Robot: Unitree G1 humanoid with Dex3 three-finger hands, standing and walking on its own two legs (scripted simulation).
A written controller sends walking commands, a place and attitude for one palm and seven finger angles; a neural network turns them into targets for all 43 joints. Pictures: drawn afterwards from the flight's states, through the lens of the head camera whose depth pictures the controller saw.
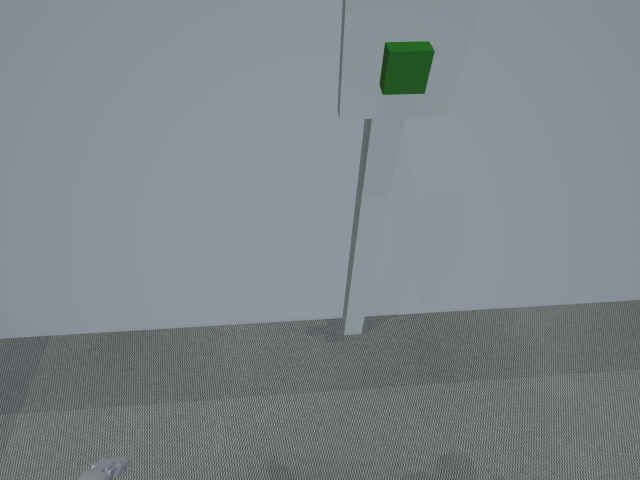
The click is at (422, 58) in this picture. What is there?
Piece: button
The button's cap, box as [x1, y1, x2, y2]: [379, 41, 434, 94]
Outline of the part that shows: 428,41 385,42 379,84 383,94 424,93 434,51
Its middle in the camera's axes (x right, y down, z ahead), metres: +0.12 -0.25 +0.57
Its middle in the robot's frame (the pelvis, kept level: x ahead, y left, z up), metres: +0.63 -0.09 +0.20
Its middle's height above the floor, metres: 0.97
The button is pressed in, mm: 0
